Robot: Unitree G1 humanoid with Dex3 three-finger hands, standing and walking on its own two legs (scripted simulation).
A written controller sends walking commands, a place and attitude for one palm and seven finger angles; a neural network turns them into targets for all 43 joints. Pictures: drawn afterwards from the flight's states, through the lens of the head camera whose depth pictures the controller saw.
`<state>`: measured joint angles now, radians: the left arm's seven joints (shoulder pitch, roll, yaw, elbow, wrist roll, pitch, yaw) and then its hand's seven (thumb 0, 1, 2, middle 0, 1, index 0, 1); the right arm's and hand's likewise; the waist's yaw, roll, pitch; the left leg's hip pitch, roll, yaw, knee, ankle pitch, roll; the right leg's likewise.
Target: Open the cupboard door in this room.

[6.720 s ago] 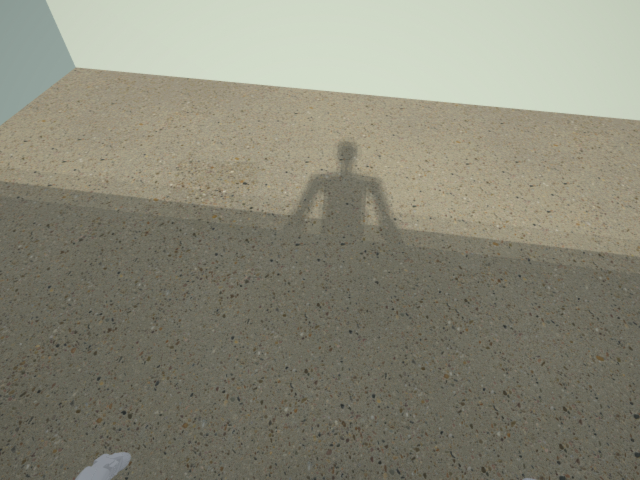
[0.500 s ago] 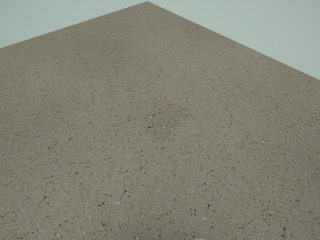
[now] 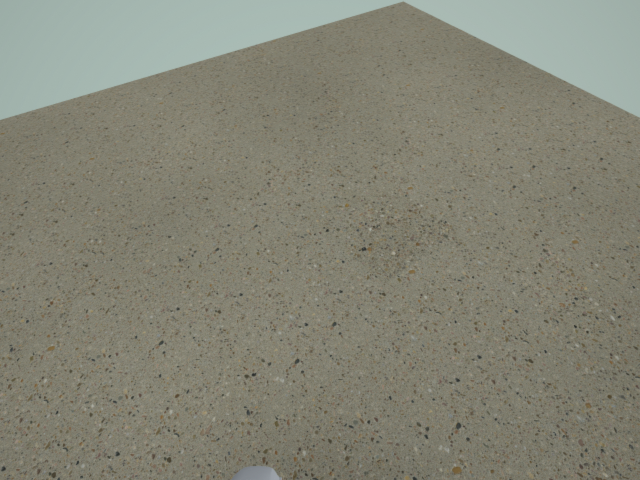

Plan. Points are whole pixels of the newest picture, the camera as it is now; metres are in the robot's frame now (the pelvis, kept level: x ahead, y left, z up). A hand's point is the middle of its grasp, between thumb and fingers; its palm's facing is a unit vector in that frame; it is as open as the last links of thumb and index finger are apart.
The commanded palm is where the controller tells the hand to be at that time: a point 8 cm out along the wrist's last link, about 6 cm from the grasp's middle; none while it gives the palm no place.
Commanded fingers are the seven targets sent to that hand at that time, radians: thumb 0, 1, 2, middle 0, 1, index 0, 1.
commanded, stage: turn or walk to find it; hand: left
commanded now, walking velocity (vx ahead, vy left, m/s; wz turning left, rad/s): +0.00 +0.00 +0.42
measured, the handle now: out of the picture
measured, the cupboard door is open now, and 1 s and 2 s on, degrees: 0 0 0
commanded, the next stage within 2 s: none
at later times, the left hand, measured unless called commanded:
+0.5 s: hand out of the picture +0.01 +0.26 -0.16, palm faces +0.23 -0.94 -0.26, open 7.4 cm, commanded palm none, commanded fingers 0.00 0.90 0.90 -0.20 -0.30 -0.20 -0.30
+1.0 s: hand out of the picture -0.08 +0.18 -0.16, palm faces +0.44 -0.86 -0.26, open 7.4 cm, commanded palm none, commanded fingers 0.00 0.90 0.90 -0.20 -0.30 -0.20 -0.30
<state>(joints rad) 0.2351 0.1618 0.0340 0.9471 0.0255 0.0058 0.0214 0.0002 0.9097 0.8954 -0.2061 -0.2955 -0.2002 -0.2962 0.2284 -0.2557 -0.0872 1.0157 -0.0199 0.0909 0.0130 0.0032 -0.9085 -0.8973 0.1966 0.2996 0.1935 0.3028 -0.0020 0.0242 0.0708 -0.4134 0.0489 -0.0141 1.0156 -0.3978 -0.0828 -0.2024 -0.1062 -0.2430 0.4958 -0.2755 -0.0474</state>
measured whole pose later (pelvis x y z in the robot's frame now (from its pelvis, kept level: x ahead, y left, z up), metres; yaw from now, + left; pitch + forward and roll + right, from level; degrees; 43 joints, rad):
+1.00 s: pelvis -0.05 -0.02 +0.00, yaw +25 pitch -1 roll +2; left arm 0.24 0.17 0.04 0.95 0.03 0.01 0.02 0.00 0.91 0.90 -0.21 -0.30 -0.20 -0.30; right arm 0.22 -0.25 -0.09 1.01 -0.02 0.09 0.01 0.00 -0.91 -0.90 0.20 0.30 0.19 0.30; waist 0.00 0.01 0.07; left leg -0.39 0.05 -0.01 0.96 -0.42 -0.08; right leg -0.21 -0.11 -0.24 0.50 -0.26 -0.03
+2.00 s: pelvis -0.11 -0.07 +0.00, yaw +50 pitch +0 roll +2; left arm 0.23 0.16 0.04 0.95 0.03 0.01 0.02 0.00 0.91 0.90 -0.21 -0.30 -0.20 -0.30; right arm 0.23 -0.26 -0.09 1.01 -0.02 0.09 0.01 0.00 -0.91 -0.90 0.20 0.30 0.19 0.30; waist -0.01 0.02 0.07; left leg -0.41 0.05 -0.02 1.01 -0.40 -0.08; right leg -0.20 -0.11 -0.22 0.49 -0.28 -0.03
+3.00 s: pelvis -0.11 -0.13 +0.00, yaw +76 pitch -1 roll +2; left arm 0.24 0.17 0.04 0.96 0.03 0.01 0.02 0.00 0.91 0.90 -0.21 -0.30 -0.20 -0.30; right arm 0.23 -0.25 -0.09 1.02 -0.02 0.09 0.01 0.00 -0.91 -0.90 0.20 0.30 0.19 0.30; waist 0.01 0.02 0.07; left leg -0.38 0.05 0.00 0.98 -0.41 -0.08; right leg -0.23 -0.11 -0.27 0.49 -0.24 -0.06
